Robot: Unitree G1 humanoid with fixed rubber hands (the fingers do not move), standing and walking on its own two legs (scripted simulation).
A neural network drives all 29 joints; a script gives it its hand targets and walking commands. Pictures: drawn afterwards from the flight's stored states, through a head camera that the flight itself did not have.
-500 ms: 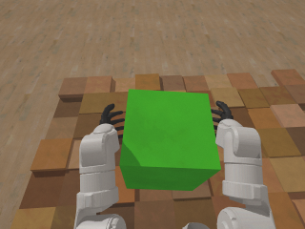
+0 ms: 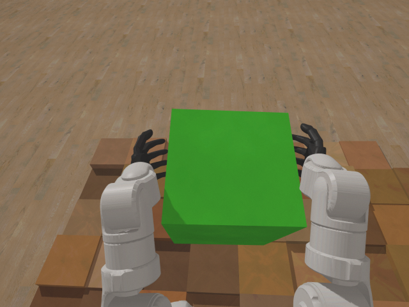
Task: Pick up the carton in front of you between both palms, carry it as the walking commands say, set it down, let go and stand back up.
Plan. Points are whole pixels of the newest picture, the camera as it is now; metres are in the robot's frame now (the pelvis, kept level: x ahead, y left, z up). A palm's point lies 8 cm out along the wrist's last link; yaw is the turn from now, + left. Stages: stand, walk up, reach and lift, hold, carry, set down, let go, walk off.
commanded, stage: carry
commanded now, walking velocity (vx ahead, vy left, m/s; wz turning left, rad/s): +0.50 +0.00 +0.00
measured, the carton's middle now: (224, 186) +0.34 +0.01 +0.04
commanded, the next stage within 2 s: none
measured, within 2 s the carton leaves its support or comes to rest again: neither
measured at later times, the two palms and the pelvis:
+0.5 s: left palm (153, 86) +0.65 +0.20 +0.07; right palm (257, 82) +0.64 -0.09 +0.08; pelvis +0.31 +0.07 -0.01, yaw -1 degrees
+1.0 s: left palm (150, 13) +0.99 +0.26 +0.15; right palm (232, 7) +1.01 -0.03 +0.15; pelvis +0.69 +0.10 -0.01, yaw +1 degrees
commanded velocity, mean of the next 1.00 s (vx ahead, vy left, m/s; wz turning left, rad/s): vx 0.50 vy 0.00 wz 0.00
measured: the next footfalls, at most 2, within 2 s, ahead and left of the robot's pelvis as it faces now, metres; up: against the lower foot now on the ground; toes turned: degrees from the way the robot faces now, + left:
left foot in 0.24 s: +0.32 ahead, +0.14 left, -0.01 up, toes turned +10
right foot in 0.64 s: +0.59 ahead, -0.01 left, +0.00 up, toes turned -9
